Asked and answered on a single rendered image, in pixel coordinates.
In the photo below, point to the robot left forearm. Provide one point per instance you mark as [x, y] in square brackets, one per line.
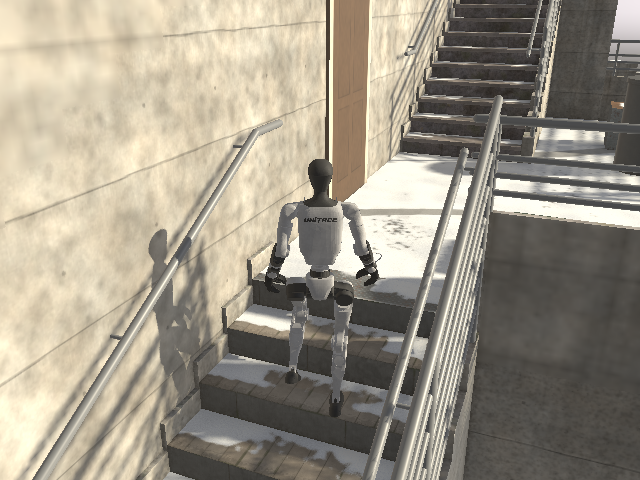
[275, 264]

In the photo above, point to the robot left upper arm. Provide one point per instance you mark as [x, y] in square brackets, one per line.
[288, 212]

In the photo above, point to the robot left hand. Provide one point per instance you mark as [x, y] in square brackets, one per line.
[269, 281]

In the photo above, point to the robot right forearm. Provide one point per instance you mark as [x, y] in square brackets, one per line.
[368, 260]

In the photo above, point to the robot right upper arm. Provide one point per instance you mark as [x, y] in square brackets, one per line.
[352, 212]

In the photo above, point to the robot torso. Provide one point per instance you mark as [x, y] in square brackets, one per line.
[320, 237]

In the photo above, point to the left robot foot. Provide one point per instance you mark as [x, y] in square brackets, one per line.
[292, 377]

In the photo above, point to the robot right hand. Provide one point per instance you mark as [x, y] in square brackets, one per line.
[372, 280]

